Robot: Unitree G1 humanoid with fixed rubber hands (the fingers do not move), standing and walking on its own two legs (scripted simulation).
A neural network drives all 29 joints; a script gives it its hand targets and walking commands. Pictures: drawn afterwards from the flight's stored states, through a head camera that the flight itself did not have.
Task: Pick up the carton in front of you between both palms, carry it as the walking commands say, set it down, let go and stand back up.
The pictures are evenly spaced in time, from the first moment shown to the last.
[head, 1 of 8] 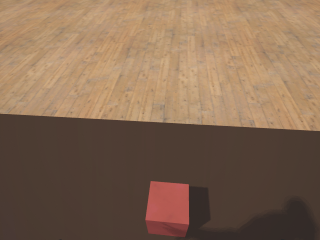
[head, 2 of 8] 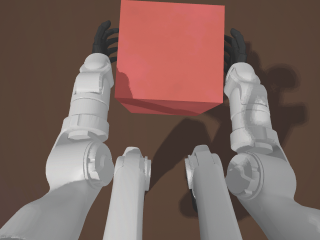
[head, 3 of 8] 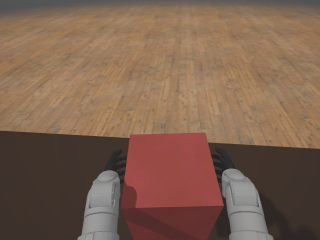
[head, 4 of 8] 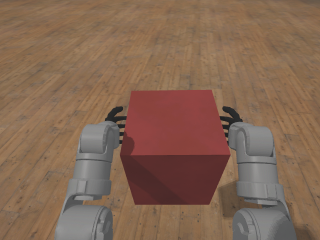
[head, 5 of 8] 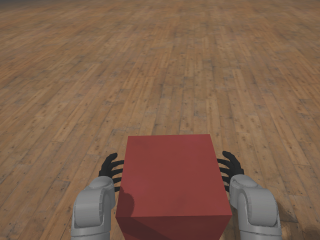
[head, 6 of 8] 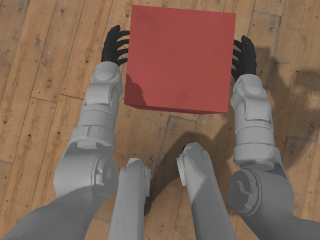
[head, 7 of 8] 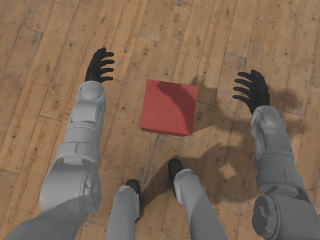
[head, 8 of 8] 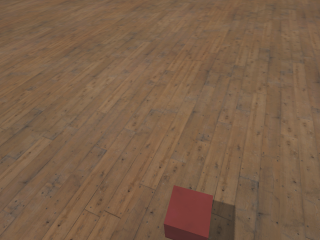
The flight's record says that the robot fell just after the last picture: no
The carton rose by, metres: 0.69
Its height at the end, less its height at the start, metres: -0.12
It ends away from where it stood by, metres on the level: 2.75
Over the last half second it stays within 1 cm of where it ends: yes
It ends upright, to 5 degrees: yes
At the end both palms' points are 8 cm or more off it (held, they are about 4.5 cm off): yes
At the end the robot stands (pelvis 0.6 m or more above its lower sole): yes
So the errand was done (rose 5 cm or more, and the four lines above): yes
